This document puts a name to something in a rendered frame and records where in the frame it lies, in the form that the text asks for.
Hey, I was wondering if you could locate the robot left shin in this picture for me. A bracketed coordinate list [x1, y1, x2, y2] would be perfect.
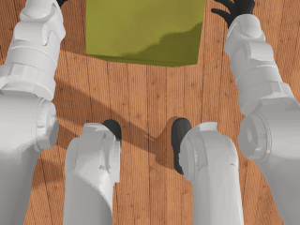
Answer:
[65, 123, 113, 176]

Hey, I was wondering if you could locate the robot right upper arm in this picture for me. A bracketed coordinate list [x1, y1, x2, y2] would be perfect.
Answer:
[237, 110, 300, 225]

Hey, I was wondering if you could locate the carton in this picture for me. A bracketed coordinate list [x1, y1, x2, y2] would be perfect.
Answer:
[85, 0, 206, 68]

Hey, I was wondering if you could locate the left robot thigh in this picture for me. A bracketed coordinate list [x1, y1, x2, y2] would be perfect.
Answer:
[63, 132, 121, 225]

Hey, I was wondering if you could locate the robot left upper arm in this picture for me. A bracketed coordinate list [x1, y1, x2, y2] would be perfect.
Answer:
[0, 94, 59, 225]

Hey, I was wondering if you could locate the robot right hand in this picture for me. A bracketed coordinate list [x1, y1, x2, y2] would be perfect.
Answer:
[211, 0, 255, 29]

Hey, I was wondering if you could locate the right robot forearm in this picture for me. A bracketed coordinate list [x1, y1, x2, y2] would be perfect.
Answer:
[223, 14, 300, 116]

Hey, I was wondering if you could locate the left robot forearm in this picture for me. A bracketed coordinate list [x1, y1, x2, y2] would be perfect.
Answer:
[0, 0, 66, 101]

